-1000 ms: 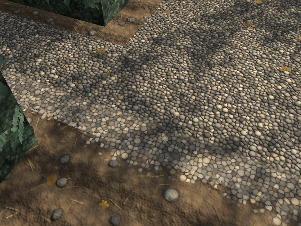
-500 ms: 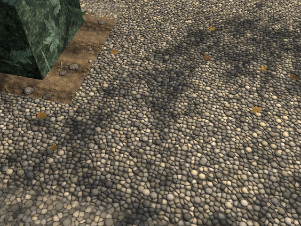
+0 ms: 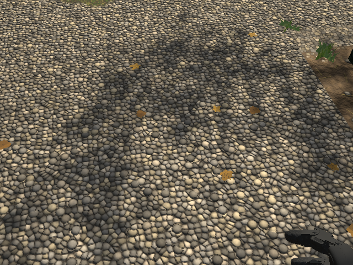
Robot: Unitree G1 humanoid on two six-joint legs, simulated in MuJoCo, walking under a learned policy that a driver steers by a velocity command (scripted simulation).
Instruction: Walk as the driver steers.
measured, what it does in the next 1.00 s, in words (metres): walks ahead: left foot, then right foot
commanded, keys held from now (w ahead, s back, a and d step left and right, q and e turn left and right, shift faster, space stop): w+e+shift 0.10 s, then w+shift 0.32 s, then w+q+shift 0.12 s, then shift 0.46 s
